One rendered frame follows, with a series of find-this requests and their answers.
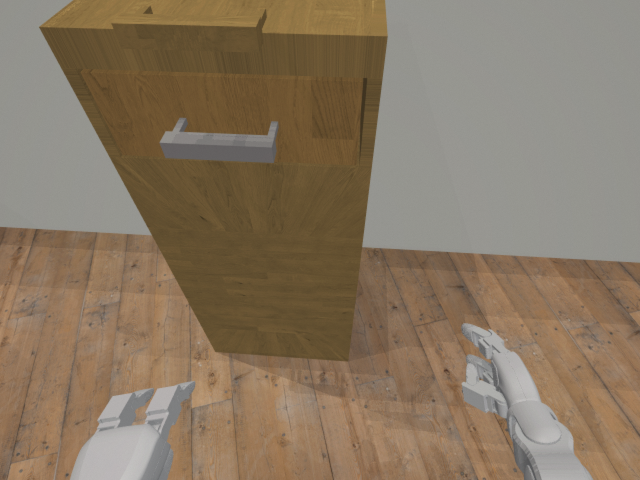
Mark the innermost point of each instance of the robot right forearm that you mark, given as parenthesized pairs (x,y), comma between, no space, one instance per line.
(543,447)

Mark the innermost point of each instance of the handle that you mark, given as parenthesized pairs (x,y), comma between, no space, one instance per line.
(178,144)
(189,32)

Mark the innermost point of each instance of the left robot hand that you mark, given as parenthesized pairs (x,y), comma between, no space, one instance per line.
(121,451)

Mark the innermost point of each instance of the drawer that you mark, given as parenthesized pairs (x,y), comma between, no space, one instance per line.
(318,117)

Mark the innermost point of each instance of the cabinet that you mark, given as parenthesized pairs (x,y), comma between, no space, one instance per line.
(266,254)

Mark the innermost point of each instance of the right robot hand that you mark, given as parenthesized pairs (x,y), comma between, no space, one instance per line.
(506,380)

